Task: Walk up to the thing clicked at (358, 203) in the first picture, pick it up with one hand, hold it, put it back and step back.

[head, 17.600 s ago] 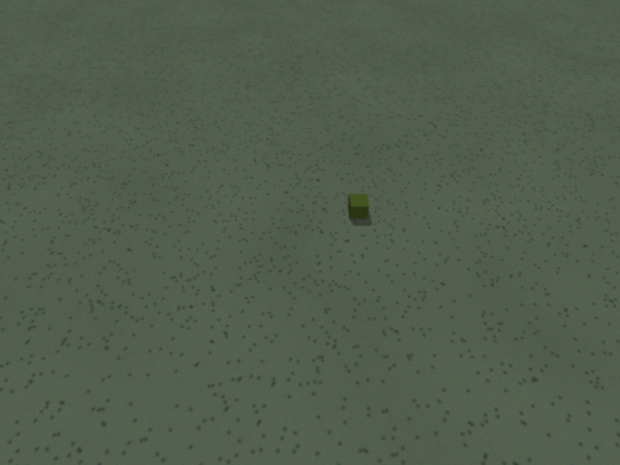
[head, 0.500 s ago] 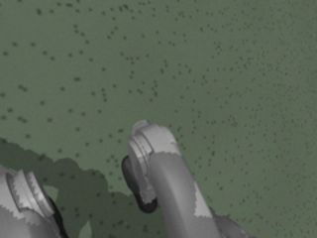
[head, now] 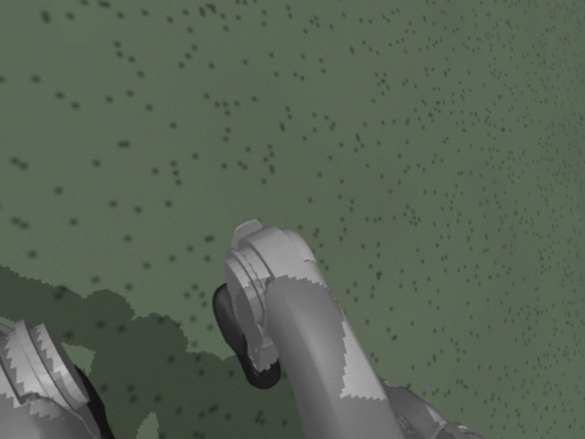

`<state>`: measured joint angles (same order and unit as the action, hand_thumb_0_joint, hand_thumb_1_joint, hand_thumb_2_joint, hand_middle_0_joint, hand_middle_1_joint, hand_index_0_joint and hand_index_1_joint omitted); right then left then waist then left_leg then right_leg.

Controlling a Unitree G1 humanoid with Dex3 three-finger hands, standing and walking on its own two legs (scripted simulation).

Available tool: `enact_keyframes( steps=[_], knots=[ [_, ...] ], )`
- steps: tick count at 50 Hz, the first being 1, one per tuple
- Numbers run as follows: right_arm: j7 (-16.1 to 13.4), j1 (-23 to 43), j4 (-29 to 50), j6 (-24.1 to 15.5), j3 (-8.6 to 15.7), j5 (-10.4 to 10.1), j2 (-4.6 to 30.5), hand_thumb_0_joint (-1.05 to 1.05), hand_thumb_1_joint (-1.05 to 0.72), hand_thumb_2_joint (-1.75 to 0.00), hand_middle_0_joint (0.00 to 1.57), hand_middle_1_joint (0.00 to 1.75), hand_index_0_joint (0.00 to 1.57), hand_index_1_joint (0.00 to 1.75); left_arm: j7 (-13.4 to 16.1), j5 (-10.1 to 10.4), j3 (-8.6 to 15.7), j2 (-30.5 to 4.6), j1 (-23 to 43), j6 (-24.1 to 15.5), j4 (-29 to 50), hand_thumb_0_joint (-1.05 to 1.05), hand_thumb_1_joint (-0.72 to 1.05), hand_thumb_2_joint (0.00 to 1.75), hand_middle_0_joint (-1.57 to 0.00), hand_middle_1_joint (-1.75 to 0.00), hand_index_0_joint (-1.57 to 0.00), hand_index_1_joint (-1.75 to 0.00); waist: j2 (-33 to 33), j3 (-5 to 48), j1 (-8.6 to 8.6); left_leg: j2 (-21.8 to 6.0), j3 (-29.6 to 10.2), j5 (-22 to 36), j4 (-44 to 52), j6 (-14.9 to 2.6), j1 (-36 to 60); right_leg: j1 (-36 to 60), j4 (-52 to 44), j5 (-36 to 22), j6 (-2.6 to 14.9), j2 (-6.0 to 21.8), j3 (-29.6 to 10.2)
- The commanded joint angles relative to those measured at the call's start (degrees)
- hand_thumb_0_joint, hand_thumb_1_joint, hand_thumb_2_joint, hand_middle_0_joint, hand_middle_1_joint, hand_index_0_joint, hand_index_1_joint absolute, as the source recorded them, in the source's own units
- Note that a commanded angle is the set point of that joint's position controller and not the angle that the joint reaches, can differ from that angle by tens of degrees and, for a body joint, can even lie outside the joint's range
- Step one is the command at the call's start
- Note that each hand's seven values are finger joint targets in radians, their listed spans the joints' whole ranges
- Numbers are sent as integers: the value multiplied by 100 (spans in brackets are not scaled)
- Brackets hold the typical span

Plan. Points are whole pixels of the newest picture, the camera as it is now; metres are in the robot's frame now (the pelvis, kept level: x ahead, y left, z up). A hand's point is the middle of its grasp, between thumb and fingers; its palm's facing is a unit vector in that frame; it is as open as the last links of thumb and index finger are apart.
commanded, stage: rest palm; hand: left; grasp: from above
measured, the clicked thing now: out of the picture +0.45 +0.39 -0.28
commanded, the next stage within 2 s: close in 0.52 s
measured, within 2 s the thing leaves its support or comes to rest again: neither
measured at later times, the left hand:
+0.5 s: hand out of the picture +0.44 +0.38 -0.24, palm faces -0.31 -0.32 -0.90, open 12.5 cm
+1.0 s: hand out of the picture +0.44 +0.39 -0.24, palm faces -0.31 -0.31 -0.90, open 11.5 cm
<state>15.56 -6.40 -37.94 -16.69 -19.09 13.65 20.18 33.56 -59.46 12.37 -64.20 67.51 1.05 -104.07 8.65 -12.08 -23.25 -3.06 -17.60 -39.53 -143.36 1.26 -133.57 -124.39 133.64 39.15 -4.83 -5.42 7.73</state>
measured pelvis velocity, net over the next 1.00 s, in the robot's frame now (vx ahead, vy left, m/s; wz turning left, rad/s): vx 0.00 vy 0.00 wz -0.01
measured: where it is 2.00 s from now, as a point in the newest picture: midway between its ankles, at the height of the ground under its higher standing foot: (182, 395)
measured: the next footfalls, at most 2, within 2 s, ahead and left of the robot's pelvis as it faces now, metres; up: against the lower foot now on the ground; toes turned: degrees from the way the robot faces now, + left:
none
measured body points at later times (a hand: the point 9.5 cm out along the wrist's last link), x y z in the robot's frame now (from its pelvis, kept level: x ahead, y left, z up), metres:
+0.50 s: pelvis +0.00 +0.00 +0.00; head +0.29 +0.13 +0.32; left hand +0.45 +0.40 -0.19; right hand +0.04 -0.24 -0.04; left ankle +0.07 +0.14 -0.28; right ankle +0.12 -0.13 -0.28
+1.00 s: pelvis +0.00 +0.00 +0.01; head +0.29 +0.14 +0.32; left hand +0.45 +0.40 -0.19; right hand +0.04 -0.24 -0.04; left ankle +0.07 +0.14 -0.28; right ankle +0.12 -0.13 -0.28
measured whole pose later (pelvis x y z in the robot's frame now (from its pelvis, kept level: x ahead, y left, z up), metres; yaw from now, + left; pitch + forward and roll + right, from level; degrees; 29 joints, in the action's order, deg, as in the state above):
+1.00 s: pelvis +0.00 +0.00 +0.01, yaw +0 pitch +28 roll -16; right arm 15.3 -6.6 -36.9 -16.3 -20.0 13.5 20.5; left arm 33.3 -59.1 11.2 -65.5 68.8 1.4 -103.0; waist 9.4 -12.7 -23.3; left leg -3.2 -18.1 -39.7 -142.5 1.4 -133.1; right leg -123.8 132.4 38.9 -5.0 -5.3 8.3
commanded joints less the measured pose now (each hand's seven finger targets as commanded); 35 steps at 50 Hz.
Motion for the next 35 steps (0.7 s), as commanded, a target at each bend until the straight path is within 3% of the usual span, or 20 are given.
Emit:
enact_keyframes(
  steps=[1,12,18,20,21,23,35],
  knots=[
    [-55,-1212,-150,-4,448,-39,1951,0,-91,-91,20,30,20,30,164,51,-96,-1229,1124,-58,488,0,-31,79,-32,-74,-30,-76,-3114,3489,-292,-253,676,1132,1432,-120,2917,1845,-1155,-1482,519,-122,904],
    [-83,-1205,-136,10,363,-26,1942,0,-91,-91,20,30,20,30,169,49,-215,-1249,1180,-108,539,0,-27,76,-35,-71,-33,-73,-3188,3520,-359,-264,641,1179,1449,-97,3030,1910,-1188,-1547,519,-132,925],
    [-98,-1234,-138,3,425,-41,1972,0,-91,-91,20,30,20,30,183,83,-165,-1359,1200,-104,668,0,-25,74,-37,-69,-35,-71,-3200,3501,-282,-259,689,1120,1450,-103,2977,1941,-1240,-1510,525,-146,898],
    [-78,-1264,-116,20,388,-18,1945,0,-91,-91,20,30,20,30,161,70,-172,-1287,1115,-72,551,0,-24,74,-36,-70,-34,-72,-3218,3488,-335,-249,683,1162,1487,-103,2956,2018,-1246,-1544,524,-138,911],
    [-91,-1201,-155,14,418,-50,1952,0,-91,-91,20,30,20,30,161,95,-178,-1305,1173,-71,668,0,-24,73,-36,-70,-34,-71,-3239,3469,-272,-271,654,1081,1508,-85,2968,1844,-1204,-1455,536,-129,921],
    [-88,-1230,-134,27,382,-25,1946,0,-91,-91,20,30,20,30,162,62,-230,-1229,1161,-75,554,0,-23,72,-38,-68,-36,-70,-3190,3509,-379,-272,633,1171,1485,-93,2992,1957,-1241,-1560,516,-138,929],
    [-79,-1224,-120,44,380,-34,1938,0,-90,-90,20,30,20,30,173,82,-214,-1287,1143,-81,671,0,-11,64,-44,-66,-43,-66,-3242,3532,-323,-270,662,1239,1472,-96,3033,1990,-1251,-1607,515,-135,901]
  ],
)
